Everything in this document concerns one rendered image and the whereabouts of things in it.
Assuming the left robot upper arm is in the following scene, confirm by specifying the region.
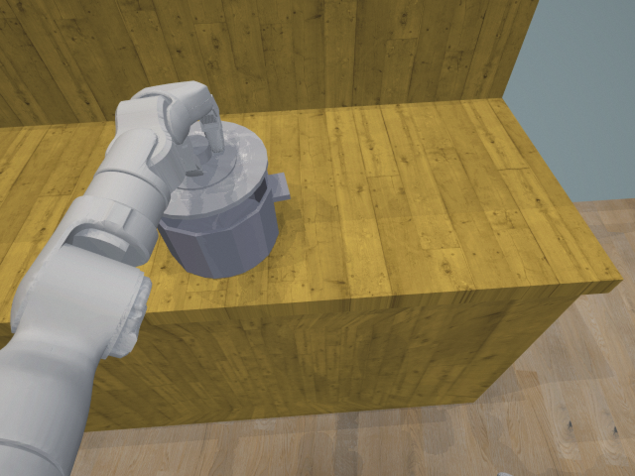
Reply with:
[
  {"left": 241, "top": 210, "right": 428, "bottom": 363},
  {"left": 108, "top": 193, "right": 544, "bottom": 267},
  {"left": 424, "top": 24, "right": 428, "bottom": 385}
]
[{"left": 0, "top": 243, "right": 152, "bottom": 476}]

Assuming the left robot forearm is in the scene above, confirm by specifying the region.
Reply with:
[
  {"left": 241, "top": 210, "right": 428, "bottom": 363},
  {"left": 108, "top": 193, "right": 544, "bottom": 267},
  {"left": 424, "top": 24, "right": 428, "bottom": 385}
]
[{"left": 10, "top": 90, "right": 191, "bottom": 334}]

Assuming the table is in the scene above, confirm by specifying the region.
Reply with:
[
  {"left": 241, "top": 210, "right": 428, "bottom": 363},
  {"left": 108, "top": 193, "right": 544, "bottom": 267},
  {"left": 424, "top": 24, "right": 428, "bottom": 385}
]
[{"left": 0, "top": 0, "right": 624, "bottom": 432}]

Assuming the knob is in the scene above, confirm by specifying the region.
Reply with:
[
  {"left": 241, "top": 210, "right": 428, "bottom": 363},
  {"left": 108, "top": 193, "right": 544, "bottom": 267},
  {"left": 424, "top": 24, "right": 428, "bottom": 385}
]
[{"left": 188, "top": 135, "right": 212, "bottom": 166}]

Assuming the left robot hand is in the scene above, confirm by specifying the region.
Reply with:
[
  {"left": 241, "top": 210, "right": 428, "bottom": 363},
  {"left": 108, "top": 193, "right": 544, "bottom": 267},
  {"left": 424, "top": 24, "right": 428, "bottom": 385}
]
[{"left": 130, "top": 80, "right": 224, "bottom": 177}]

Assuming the pot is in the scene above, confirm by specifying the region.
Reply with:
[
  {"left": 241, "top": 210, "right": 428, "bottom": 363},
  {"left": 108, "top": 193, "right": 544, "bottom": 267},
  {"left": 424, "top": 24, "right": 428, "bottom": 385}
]
[{"left": 157, "top": 171, "right": 291, "bottom": 279}]

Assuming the lid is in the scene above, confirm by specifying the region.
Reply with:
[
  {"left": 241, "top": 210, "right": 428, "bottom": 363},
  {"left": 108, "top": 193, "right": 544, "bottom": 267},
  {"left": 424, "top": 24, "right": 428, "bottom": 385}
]
[{"left": 163, "top": 121, "right": 268, "bottom": 220}]

